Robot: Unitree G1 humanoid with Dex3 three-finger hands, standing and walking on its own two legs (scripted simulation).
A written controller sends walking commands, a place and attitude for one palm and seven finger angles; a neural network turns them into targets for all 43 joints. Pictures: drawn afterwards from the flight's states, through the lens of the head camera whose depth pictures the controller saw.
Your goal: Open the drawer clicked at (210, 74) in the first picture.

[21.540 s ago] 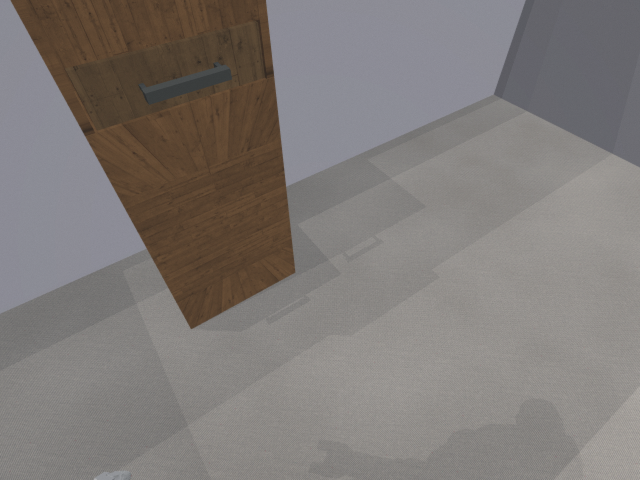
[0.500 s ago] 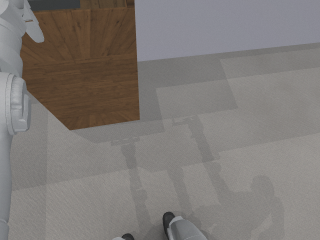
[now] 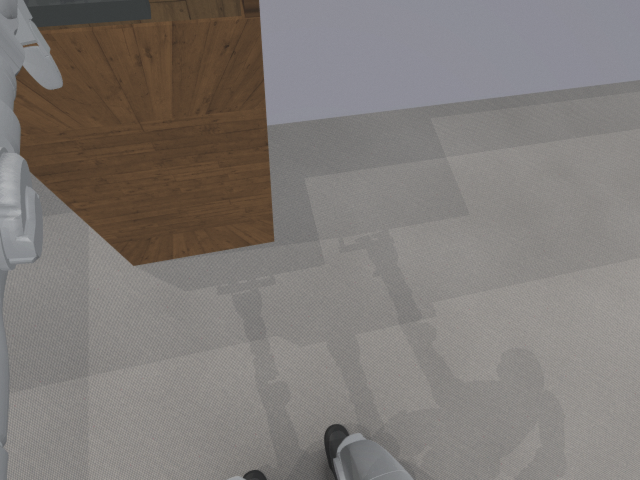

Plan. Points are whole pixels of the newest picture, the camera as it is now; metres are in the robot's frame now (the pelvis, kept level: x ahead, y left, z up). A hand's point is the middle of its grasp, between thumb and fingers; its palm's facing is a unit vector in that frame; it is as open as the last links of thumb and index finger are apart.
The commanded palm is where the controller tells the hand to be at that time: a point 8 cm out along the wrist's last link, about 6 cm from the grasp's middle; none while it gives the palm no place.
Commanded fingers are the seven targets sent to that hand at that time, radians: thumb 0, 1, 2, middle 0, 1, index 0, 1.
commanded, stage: lower the fingers behind the handle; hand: left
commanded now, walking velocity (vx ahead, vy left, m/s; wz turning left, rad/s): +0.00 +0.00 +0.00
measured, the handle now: out of the picture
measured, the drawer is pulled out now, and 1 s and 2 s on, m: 0.00 0.00 0.00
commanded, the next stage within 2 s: close the thumb around the handle in 1.58 s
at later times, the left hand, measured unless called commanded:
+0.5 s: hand (53, 23) +0.62 +0.15 +0.13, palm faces -0.08 -0.08 -0.99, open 13.8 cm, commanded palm +0.64 +0.15 +0.19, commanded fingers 0.00 -0.50 0.30 -0.30 -1.20 -0.30 -1.20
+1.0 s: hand (53, 44) +0.62 +0.16 +0.10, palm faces -0.11 -0.07 -0.99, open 13.8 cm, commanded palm +0.64 +0.14 +0.15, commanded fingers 0.00 -0.50 0.30 -0.30 -1.20 -0.30 -1.20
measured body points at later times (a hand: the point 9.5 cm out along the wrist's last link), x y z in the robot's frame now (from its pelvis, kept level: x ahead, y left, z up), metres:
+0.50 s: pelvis -0.01 +0.00 -0.01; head +0.17 +0.00 +0.41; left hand +0.62 +0.15 +0.18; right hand -0.12 -0.25 -0.11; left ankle -0.06 +0.10 -0.71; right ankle -0.01 -0.13 -0.71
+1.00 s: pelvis +0.00 +0.00 -0.01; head +0.18 +0.01 +0.40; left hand +0.62 +0.16 +0.16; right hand -0.12 -0.25 -0.10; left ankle -0.06 +0.11 -0.71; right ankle -0.01 -0.13 -0.71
